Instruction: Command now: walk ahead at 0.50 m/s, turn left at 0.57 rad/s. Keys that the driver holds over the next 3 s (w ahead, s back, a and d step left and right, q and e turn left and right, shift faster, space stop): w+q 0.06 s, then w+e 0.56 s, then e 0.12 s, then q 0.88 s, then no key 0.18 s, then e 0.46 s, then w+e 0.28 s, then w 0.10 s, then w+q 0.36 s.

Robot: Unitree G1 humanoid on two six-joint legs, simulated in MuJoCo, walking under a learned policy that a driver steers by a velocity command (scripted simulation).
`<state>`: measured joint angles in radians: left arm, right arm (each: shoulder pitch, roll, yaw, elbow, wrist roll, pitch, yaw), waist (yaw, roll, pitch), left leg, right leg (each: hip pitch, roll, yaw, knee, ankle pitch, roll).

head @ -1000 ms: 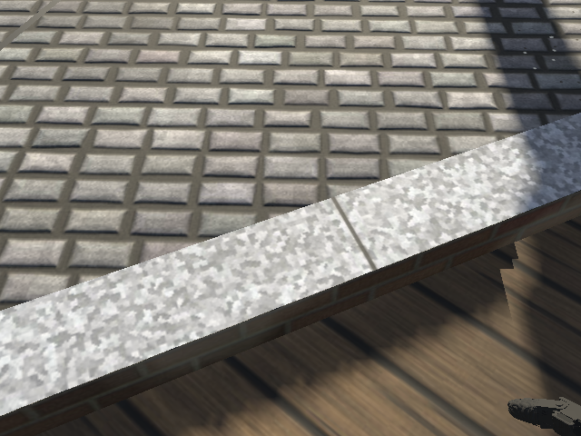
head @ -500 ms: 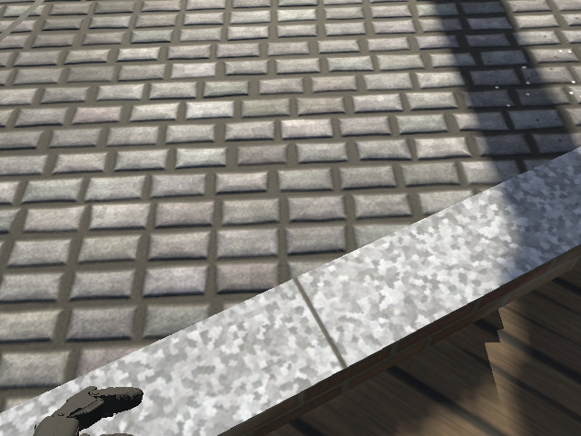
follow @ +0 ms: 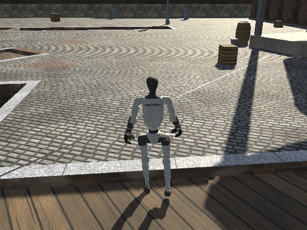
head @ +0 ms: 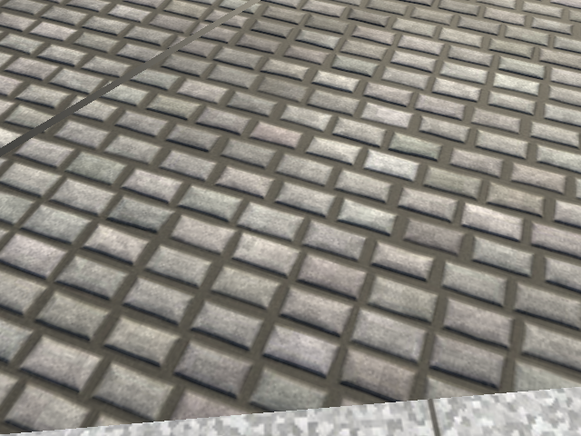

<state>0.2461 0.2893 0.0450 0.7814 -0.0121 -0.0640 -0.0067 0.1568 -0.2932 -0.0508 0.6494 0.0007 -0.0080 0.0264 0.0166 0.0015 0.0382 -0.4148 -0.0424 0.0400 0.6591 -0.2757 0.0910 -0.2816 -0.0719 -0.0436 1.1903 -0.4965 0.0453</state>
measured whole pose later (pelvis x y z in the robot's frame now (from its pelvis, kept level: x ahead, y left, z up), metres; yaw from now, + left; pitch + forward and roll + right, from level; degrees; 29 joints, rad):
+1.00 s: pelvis +0.55 +0.01 +0.15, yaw -12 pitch +2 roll +0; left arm 0.29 0.27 0.03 0.75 0.01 -0.02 0.02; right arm 0.12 -0.24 -0.01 0.69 -0.01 -0.06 0.02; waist 0.03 -0.01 0.03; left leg -0.44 -0.10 -0.02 0.46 -0.06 0.07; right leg -0.36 0.07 0.11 1.12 -0.52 0.04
